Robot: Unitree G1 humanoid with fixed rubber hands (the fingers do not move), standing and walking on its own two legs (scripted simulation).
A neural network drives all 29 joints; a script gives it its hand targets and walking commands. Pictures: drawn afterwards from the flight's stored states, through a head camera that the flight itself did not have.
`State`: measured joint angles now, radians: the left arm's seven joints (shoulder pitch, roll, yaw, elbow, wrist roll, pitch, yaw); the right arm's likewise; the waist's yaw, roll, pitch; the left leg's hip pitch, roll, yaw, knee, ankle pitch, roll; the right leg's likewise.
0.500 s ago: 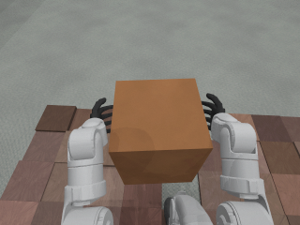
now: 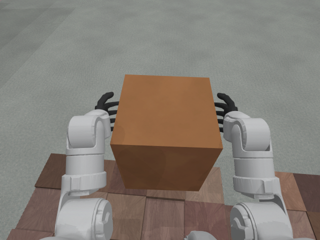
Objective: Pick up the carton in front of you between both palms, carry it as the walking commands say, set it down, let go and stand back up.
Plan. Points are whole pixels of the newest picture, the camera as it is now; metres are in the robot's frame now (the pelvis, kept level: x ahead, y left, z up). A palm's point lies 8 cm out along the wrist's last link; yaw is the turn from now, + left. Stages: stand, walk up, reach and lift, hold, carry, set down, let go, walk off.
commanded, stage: carry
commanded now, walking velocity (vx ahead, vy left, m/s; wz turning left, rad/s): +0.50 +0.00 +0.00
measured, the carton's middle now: (164, 137) +0.36 -0.01 +0.04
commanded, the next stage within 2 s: none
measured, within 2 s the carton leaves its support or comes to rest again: neither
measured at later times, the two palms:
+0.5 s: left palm (110, 39) +0.69 +0.15 +0.14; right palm (197, 34) +0.71 -0.15 +0.14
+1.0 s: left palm out of the picture +1.01 +0.20 +0.20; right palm out of the picture +0.99 -0.10 +0.21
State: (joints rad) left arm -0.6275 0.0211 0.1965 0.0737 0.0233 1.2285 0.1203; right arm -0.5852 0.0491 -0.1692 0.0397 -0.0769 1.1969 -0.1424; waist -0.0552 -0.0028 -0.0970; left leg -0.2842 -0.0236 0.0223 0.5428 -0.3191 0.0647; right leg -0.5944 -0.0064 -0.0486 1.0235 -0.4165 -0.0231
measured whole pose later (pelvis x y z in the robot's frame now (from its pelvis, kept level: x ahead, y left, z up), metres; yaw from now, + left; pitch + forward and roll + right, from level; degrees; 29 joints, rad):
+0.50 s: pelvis +0.33 -0.01 +0.00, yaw -2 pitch +6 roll +2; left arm -0.75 -0.04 0.30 0.09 0.08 1.29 0.12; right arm -0.82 0.02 -0.28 0.12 -0.10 1.31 -0.14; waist 0.08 0.03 -0.05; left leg -0.79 0.03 0.04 0.99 -0.29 0.01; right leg -0.20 -0.01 -0.05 0.46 -0.34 -0.28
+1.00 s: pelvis +0.63 +0.06 +0.03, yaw +0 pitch +5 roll -1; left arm -0.79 0.00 0.25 -0.01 0.08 1.34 0.12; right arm -0.80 0.01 -0.26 0.01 -0.04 1.31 -0.13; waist -0.05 -0.01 -0.05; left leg -0.21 -0.09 0.06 0.44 -0.32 0.13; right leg -0.74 -0.04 -0.01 0.96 -0.14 -0.03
